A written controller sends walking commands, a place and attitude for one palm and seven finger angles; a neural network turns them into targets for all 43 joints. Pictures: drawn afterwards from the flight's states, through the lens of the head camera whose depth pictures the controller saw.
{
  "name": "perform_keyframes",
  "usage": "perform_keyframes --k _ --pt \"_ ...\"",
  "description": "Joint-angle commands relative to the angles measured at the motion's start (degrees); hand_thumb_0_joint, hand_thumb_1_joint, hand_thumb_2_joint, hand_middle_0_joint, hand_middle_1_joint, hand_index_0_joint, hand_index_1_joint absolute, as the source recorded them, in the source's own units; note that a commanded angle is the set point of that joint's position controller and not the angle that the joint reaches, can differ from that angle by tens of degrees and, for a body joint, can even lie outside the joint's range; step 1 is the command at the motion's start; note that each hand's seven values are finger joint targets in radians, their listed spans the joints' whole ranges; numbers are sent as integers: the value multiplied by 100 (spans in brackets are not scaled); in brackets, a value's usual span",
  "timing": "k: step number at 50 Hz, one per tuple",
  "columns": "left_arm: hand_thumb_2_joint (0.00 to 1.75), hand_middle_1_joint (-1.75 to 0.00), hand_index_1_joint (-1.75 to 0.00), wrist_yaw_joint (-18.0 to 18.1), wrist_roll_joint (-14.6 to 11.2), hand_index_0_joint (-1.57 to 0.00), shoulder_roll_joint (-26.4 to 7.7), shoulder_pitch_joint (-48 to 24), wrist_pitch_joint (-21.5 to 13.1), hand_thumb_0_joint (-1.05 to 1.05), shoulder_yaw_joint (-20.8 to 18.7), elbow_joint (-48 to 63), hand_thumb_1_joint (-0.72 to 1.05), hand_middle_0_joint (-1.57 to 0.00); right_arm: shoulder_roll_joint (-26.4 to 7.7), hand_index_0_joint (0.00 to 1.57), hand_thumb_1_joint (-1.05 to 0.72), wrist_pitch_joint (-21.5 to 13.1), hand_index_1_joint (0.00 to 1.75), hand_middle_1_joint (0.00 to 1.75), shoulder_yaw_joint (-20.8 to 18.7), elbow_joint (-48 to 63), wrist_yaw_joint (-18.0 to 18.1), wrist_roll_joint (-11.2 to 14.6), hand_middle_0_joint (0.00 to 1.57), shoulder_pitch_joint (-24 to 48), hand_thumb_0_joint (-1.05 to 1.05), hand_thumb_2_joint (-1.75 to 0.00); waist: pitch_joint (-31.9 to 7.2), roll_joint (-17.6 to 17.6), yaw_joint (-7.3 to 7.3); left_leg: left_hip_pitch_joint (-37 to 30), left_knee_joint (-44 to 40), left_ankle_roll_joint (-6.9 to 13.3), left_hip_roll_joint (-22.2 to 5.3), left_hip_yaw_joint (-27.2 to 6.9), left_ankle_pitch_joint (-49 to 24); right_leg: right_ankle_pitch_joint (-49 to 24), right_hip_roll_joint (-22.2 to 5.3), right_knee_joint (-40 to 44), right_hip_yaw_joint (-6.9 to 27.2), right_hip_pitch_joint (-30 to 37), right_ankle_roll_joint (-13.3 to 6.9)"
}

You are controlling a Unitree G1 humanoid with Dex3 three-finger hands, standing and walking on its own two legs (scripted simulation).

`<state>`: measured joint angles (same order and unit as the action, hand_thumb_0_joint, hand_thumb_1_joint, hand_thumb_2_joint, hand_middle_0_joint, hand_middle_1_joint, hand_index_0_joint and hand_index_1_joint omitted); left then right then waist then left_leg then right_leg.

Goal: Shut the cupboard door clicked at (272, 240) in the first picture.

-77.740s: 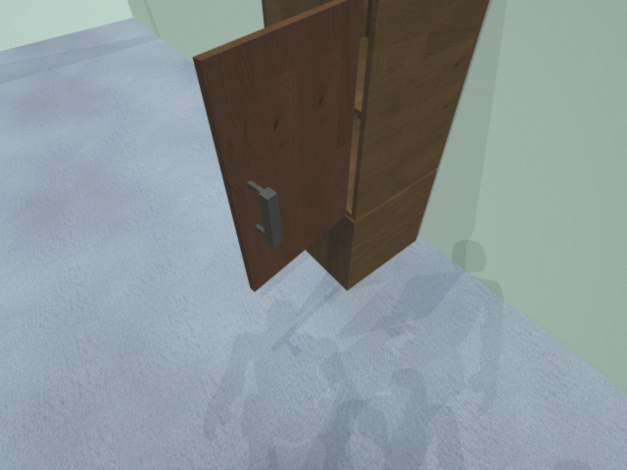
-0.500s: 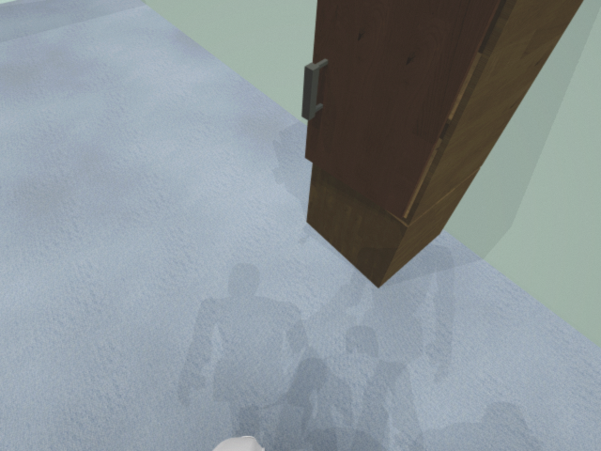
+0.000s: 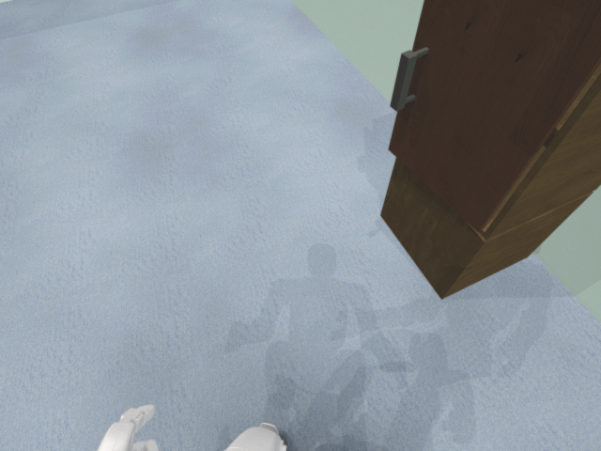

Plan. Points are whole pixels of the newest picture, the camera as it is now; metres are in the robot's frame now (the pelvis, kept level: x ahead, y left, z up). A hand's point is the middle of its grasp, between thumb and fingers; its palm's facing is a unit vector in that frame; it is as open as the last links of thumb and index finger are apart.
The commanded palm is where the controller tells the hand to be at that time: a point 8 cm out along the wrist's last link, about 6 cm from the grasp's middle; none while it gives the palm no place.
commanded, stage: walk to a spot facing it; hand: left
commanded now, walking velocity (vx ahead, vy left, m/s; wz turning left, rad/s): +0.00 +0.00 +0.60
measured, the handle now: (410, 79) +0.90 -0.22 -0.06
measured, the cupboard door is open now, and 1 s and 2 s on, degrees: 7 7 7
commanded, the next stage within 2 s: turn to face it in 1.62 s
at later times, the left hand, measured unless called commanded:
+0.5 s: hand out of the picture -0.03 +0.24 -0.17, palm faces +0.36 -0.90 -0.25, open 7.4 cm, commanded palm none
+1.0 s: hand out of the picture +0.09 +0.20 -0.13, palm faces +0.59 -0.77 -0.25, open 7.4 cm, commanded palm none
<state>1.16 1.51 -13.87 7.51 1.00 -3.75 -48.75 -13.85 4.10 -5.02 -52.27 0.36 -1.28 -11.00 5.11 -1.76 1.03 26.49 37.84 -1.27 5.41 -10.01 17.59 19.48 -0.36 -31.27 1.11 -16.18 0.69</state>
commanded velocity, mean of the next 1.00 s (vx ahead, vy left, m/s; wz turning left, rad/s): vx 0.20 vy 0.00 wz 0.60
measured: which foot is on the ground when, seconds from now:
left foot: up 0.00-0.34, down 0.36-0.78, up 0.80-1.00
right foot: down 0.00-0.36, up 0.38-0.76, down 0.78-1.00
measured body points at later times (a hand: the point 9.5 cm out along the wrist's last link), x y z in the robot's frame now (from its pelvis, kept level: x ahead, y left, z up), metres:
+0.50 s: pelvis +0.01 +0.02 +0.00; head +0.06 +0.06 +0.45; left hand -0.05 +0.28 -0.16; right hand +0.20 -0.18 -0.12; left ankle -0.04 +0.11 -0.73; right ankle +0.00 -0.13 -0.66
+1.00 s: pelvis +0.15 +0.01 +0.02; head +0.20 +0.01 +0.47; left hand +0.05 +0.24 -0.11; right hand +0.32 -0.18 -0.14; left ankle +0.05 +0.13 -0.62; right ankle +0.17 -0.08 -0.73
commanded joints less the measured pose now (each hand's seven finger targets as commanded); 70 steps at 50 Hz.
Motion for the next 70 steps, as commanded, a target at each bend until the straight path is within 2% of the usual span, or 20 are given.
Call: perform_keyframes --k 1,5,15,17,18,19,23,31,37,38,39,40,43,47,58,62,64,65,66,70 --pt "90 -30 -30 135 13 -20 -874 42 -100 0 -196 348 90 -20 -491 20 -90 -87 30 30 -182 450 -85 -53 20 -159 0 -90 -335 954 126 938 3178 -73 -353 331 1052 -1155 -2104 1475 1408 303 -973" --pt "90 -30 -30 148 -1 -20 -753 277 -162 0 -169 321 90 -20 -389 20 -90 -60 30 30 -86 457 -168 27 20 28 0 -90 -494 1221 78 789 2872 -241 -563 868 661 -3470 -1639 776 131 977 -815" --pt "90 -30 -30 98 40 -20 -1064 1077 -117 0 -350 48 90 -20 -277 20 -90 -176 30 30 57 577 -166 62 20 452 0 -90 -796 1457 -242 -487 -151 -53 -501 1574 493 -4350 -1939 -64 -399 1543 -607" --pt "90 -30 -30 67 -46 -20 -933 958 -93 0 -319 113 90 -20 -685 20 -90 -260 30 30 -46 382 -161 15 20 -267 0 -90 -1194 434 186 -2271 -1363 138 -852 1094 -1566 -3051 -1611 -1291 -975 403 -114" --pt "90 -30 -30 20 -76 -20 -511 882 -68 0 -218 332 90 -20 -1348 20 -90 -294 30 30 -217 328 -122 -23 20 -619 0 -90 -1405 -1438 362 -3403 -1390 814 -2457 -914 -3882 705 -751 -2588 -1138 -1367 318" --pt "90 -30 -30 48 -43 -20 -417 439 -4 0 -118 524 90 -20 -1530 20 -90 -234 30 30 -240 183 -55 7 20 -1009 0 -90 -1425 -1447 559 -3306 -1372 1403 -2910 -1296 -4960 1946 -614 -3189 -526 -1799 295" --pt "90 -30 -30 -66 8 -20 -562 149 9 0 -199 367 90 -20 -991 20 -90 -332 30 30 -19 361 99 -55 20 -385 0 -90 -741 -1025 278 -2372 -1753 1093 -2043 -694 -1980 624 -675 -3512 -135 -1948 286" --pt "90 -30 -30 -255 4 -20 -457 -156 -96 0 -174 434 90 -20 -1038 20 -90 -478 30 30 -36 290 45 -57 20 -450 0 -90 -236 -656 162 -1840 -2315 1196 -1687 -908 122 33 -477 -1986 -277 -1789 371" --pt "90 -30 -30 -287 -4 -20 -512 564 -202 0 -220 279 90 -20 -996 20 -90 -462 30 30 -79 300 17 -44 20 -119 0 -90 -354 -591 -318 -423 -1599 928 -1296 -817 691 -518 -3 -172 -584 587 326" --pt "90 -30 -30 -247 12 -20 -787 1213 -277 0 -304 111 90 -20 -807 20 -90 -493 30 30 -47 341 -3 19 20 -15 0 -90 -597 104 -653 470 -834 714 -862 -481 1040 -338 -298 516 -170 1913 257" --pt "90 -30 -30 -148 96 -20 -1429 1902 -365 0 -448 -29 90 -20 -316 20 -90 -551 30 30 45 414 -23 80 20 -204 0 -90 -1183 1901 -932 1378 1195 344 -147 470 1599 1281 -1987 1448 1652 3013 -161" --pt "90 -30 -30 -92 22 -20 -1531 1903 -306 0 -418 -16 90 -20 -375 20 -90 -543 30 30 12 540 -30 35 20 -124 0 -90 -1029 2273 -843 1700 2694 275 -169 575 1897 2155 -2821 2178 3005 2392 -516" --pt "90 -30 -30 -25 2 -20 -774 794 -350 0 -262 166 90 -20 -441 20 -90 -473 30 30 -62 239 -121 -72 20 -287 0 -90 -139 1440 -155 1579 3802 225 -897 417 399 2036 -2505 2292 1973 813 -461" --pt "90 -30 -30 -54 -17 -20 -339 1180 -551 0 -114 -70 90 -20 -50 20 -90 -390 30 30 58 70 -260 -18 20 -286 0 -90 -292 946 -77 1362 3395 62 -845 915 -442 -2175 -1712 1666 -488 1242 -309" --pt "90 -30 -30 23 36 -20 -400 2031 -589 0 -84 -636 90 -20 56 20 -90 -408 30 30 234 537 -382 -26 20 1100 0 -90 101 900 -278 1270 747 331 -831 1725 -327 -4514 -2014 1300 -1467 2268 -469" --pt "90 -30 -30 -15 8 -20 -812 1712 -565 0 -182 -534 90 -20 -228 20 -90 -483 30 30 150 406 -299 -40 20 151 0 -90 -503 956 253 -547 189 722 -266 2141 37 -6058 -2160 -175 -1853 1944 -438" --pt "90 -30 -30 -102 -73 -20 -751 1520 -533 0 -176 -350 90 -20 -992 20 -90 -523 30 30 -68 142 -211 -127 20 -1333 0 -90 -1502 -58 1013 -3253 -717 1197 -922 781 -647 -3351 -1555 -2989 -2036 23 -85" --pt "90 -30 -30 -186 -129 -20 -399 1340 -497 0 -111 -13 90 -20 -1713 20 -90 -561 30 30 -229 77 -134 -109 20 -1671 0 -90 -1794 -1333 971 -4238 -1319 1974 -2693 -2132 -1784 1269 -567 -4827 -1472 -2029 197" --pt "90 -30 -30 -127 -108 -20 -596 751 -432 0 -94 240 90 -20 -1747 20 -90 -516 30 30 -214 21 -61 24 20 -1637 0 -90 -1760 -364 946 -4130 -1758 2184 -2995 -2590 -1890 1284 -583 -5336 -496 -2514 130" --pt "90 -30 -30 -153 55 -20 -276 1080 -290 0 -173 -67 90 -20 -816 20 -90 -695 30 30 100 441 40 -30 20 -165 0 -90 -403 -97 26 -1312 -2275 1193 -1952 -708 -652 -49 -1018 -4348 -73 -1791 176"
